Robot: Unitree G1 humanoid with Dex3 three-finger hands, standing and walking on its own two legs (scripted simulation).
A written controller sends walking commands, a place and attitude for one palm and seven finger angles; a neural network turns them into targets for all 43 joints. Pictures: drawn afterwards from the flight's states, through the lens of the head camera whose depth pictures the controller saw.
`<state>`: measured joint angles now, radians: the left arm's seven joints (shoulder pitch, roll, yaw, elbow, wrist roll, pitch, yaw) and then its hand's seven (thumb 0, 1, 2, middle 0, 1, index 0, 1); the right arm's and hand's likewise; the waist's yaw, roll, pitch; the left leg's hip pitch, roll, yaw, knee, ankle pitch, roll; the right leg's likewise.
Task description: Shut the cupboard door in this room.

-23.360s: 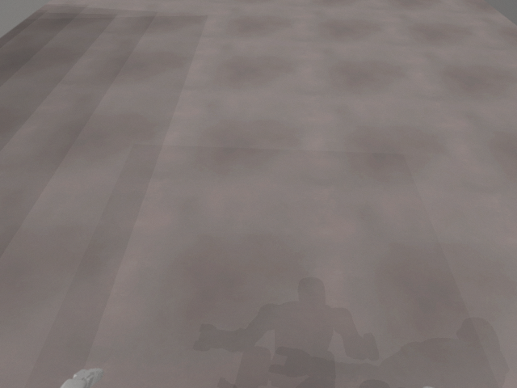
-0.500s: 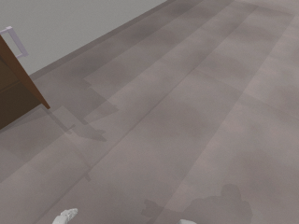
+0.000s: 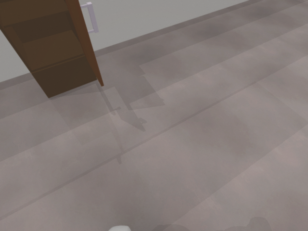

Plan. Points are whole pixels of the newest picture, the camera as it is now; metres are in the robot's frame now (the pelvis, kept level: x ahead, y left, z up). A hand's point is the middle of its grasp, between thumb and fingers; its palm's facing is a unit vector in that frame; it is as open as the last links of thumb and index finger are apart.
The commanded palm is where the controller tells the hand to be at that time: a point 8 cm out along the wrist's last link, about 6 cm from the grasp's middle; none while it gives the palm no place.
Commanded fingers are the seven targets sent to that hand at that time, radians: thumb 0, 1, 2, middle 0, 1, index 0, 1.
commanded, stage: turn or walk to find it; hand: left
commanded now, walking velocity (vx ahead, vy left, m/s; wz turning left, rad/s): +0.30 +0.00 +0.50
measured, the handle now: (89, 19) +1.03 +0.41 -0.03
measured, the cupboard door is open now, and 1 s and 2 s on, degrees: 88 88 88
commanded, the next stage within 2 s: stand and wait in 0.94 s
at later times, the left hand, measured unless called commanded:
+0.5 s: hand (89, 205) +0.19 +0.21 -0.15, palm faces +0.18 -0.95 -0.24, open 7.4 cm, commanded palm none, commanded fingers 0.00 0.90 0.90 -0.20 -0.30 -0.20 -0.30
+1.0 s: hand out of the picture +0.10 +0.22 -0.18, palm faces +0.50 -0.85 -0.16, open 7.4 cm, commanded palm none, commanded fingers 0.00 0.90 0.90 -0.20 -0.30 -0.20 -0.30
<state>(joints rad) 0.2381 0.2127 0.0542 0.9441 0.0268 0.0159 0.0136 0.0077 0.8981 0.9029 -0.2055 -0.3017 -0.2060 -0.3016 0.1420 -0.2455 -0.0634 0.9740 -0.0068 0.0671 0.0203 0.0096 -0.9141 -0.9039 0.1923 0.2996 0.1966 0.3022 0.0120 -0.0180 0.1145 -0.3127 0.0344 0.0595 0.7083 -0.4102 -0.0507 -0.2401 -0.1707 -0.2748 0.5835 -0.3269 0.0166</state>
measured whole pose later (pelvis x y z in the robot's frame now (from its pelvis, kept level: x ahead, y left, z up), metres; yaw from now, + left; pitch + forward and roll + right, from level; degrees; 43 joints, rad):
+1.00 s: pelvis +0.25 +0.10 -0.01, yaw +25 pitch -1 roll -1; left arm 0.40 0.19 0.04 1.14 0.01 -0.01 -0.01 0.01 0.91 0.90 -0.20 -0.30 -0.20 -0.30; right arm 0.08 -0.18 -0.05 0.96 -0.02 -0.06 0.02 0.00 -0.91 -0.90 0.19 0.30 0.20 0.30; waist 0.05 -0.03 0.11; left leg -0.37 0.05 0.15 0.65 -0.27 0.07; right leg -0.27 -0.16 -0.13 1.07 -0.49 0.05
